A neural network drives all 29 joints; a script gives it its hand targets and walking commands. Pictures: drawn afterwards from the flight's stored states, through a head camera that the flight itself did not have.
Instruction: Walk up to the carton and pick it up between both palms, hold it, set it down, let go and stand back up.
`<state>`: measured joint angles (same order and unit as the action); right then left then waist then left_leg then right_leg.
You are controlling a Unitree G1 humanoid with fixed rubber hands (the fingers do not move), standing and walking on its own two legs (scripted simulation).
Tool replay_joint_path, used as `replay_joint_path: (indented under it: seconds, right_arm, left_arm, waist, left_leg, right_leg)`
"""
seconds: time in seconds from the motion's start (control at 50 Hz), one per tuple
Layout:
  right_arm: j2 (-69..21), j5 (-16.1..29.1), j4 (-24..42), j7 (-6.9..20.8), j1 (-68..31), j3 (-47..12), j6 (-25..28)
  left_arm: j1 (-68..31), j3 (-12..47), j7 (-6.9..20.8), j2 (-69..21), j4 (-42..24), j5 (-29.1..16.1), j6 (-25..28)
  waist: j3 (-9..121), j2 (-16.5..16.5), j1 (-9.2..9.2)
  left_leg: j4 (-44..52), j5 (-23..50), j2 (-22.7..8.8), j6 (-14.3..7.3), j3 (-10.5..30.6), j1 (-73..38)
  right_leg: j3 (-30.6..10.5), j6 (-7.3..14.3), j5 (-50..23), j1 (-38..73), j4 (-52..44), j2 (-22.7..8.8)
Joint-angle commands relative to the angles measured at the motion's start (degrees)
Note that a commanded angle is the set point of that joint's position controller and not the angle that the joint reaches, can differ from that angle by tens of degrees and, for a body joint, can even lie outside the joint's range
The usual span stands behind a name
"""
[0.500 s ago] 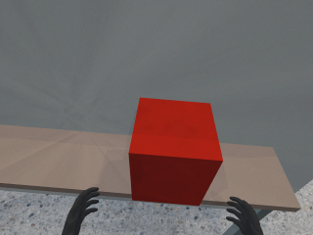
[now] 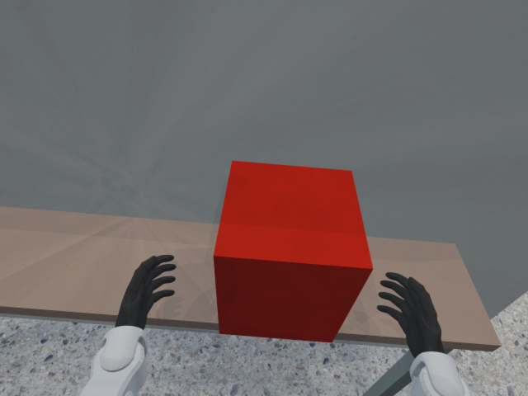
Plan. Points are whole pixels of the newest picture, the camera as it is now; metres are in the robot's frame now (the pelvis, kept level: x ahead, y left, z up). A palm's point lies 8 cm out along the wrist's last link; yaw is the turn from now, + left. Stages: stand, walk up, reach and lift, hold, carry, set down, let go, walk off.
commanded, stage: reach and lift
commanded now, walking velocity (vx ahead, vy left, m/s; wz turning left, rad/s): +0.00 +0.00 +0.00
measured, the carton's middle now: (283, 254) +0.37 -0.02 +0.00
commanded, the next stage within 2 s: none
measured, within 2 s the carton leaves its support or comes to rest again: neither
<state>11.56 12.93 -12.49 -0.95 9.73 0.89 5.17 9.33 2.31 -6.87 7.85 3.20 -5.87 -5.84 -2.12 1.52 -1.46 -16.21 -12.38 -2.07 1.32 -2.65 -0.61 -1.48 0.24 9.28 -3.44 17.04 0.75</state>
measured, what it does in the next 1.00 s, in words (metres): stands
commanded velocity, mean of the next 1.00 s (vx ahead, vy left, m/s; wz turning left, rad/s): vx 0.00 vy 0.00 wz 0.00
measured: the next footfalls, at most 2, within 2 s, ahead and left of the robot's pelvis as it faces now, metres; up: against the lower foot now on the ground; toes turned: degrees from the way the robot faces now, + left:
none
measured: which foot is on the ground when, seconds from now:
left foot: down 0.00-1.00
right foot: down 0.00-1.00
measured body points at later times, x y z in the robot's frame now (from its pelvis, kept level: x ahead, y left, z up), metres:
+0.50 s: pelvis +0.00 +0.00 +0.00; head +0.00 +0.00 +0.45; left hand +0.31 +0.20 +0.10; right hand +0.31 -0.22 +0.10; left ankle -0.03 +0.13 -0.75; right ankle +0.01 -0.12 -0.75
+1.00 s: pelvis -0.01 -0.01 +0.00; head -0.01 +0.00 +0.45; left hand +0.37 +0.20 +0.16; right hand +0.38 -0.22 +0.16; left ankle -0.03 +0.13 -0.75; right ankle +0.01 -0.12 -0.75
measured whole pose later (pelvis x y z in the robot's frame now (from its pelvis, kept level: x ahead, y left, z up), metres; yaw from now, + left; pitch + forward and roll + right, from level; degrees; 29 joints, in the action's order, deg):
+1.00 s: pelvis -0.01 -0.01 +0.00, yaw +0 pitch +1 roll +0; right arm 22.6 24.3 -24.6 -4.0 -33.5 -1.7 -20.1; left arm -31.2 -10.2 -4.4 12.9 8.2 -7.0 -38.7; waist 1.5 1.2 1.2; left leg -17.4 -11.1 -2.7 1.6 -2.6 7.2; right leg -1.5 0.5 7.3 -10.9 17.2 1.3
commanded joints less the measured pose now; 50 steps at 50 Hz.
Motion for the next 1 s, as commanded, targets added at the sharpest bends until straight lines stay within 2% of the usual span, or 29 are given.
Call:
replay_joint_path:
  seconds: [0.0,0.22,0.5,0.76,0.98]
  right_arm:
    - [6.68,1.24,11.72,-1.16,-7.94,2.5,-1.95]
    - [9.9,3.16,16.17,-2.75,-18.42,3.04,-8.76]
    - [13.51,6.91,12.26,-4.54,-35.19,1.8,-16.33]
    - [17.34,9.84,4.07,-4.31,-52.8,1.52,-22.06]
    - [20.34,11.9,-8.18,-2.41,-67.9,0.79,-23.84]
  left_arm:
    - [-9.03,-3.12,0.71,2.23,-12.73,0.57,-4.59]
    - [-18.32,-7.02,2.26,2.28,-17.42,-0.41,-14.57]
    - [-32.66,-12.12,3.9,4.78,-17.27,0.11,-24.3]
    - [-49.15,-13.93,3.02,8.51,-10.23,-0.44,-30.66]
    - [-63.49,-13.23,2.19,12.49,1.21,-1.6,-30.83]
  waist:
    - [4.89,-2.28,0.28]
    - [8.26,-0.21,0.43]
    - [14.03,-0.21,2.09]
    - [20.21,-0.48,2.65]
    - [24.76,-0.52,2.41]
  left_leg:
    - [1.42,15.03,2.49,1.66,0.08,0.13]
    - [1.48,14.67,2.42,1.21,-0.25,-1.49]
    - [1.01,14.4,3.03,0.63,-0.6,1.2]
    - [0.0,13.96,2.72,0.13,-0.21,3.28]
    - [-0.83,13.1,2.56,-0.69,0.46,5.59]
  right_leg:
    - [-0.63,1.24,-10.75,1.52,-2.57,1.52]
    - [0.12,0.41,-11.75,0.61,-2.96,2.23]
    - [-0.1,-0.79,-18.31,3.54,-1.12,2.19]
    - [0.3,-1.2,-19.92,3.28,0.66,2.42]
    - [0.13,-1.51,-19.87,2.2,1.12,2.33]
